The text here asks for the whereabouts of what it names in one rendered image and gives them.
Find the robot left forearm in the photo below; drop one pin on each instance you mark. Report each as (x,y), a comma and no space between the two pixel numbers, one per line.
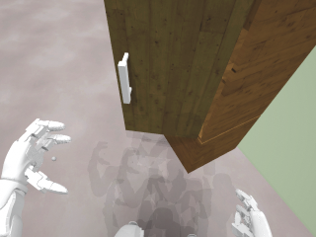
(12,193)

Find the right robot hand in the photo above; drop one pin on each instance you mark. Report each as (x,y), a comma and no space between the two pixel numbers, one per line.
(255,222)

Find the left robot hand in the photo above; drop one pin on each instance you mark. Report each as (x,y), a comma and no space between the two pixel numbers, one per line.
(18,162)

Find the handle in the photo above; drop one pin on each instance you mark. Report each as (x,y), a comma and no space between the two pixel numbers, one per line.
(123,78)

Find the cupboard door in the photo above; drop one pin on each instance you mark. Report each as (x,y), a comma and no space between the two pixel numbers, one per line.
(178,51)

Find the left robot thigh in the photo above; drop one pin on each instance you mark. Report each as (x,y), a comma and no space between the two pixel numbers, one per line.
(130,230)

